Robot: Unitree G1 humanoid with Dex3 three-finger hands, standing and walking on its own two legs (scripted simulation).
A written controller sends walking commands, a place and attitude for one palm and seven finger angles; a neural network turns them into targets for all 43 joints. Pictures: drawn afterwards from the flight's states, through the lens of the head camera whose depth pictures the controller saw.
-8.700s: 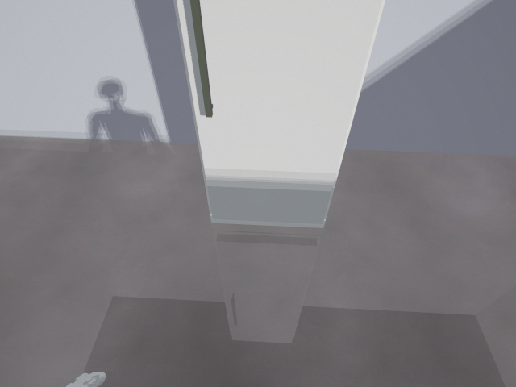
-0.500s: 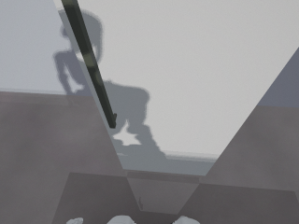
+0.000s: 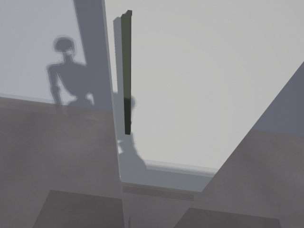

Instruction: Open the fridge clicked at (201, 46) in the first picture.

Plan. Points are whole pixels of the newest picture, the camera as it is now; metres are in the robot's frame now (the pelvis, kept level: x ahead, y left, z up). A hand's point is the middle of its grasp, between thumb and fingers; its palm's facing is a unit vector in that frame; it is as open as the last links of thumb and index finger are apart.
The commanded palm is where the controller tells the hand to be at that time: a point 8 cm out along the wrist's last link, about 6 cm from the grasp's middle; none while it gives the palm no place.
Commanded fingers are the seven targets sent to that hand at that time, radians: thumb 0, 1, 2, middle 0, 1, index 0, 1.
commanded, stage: come to a stop and stand still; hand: left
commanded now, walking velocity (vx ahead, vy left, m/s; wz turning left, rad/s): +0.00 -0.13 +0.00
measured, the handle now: (128, 86) +0.48 +0.12 +0.12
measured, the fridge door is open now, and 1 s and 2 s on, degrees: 0 0 0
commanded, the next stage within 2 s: look again from close up in 0.74 s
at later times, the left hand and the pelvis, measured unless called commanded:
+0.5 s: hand out of the picture +0.00 +0.11 -0.19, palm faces +0.05 -0.99 -0.15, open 7.3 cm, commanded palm none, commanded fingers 0.00 0.90 0.90 -0.20 -0.30 -0.20 -0.30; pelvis +0.01 -0.05 -0.01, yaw +0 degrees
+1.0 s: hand out of the picture -0.02 +0.12 -0.18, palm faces +0.00 -0.98 -0.19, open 7.4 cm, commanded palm none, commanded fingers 0.00 0.90 0.90 -0.20 -0.30 -0.20 -0.30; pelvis +0.00 -0.04 -0.01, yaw -1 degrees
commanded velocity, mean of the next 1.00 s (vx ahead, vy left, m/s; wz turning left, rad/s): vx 0.00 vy -0.01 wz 0.00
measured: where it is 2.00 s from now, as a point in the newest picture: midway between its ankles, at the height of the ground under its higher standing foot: outside the picture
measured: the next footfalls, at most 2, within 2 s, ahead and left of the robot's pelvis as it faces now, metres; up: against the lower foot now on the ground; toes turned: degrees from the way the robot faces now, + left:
right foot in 0.20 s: +0.02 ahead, -0.14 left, +0.00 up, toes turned -4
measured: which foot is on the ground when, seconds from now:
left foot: down 0.00-1.00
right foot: up 0.00-0.18, down 0.20-1.00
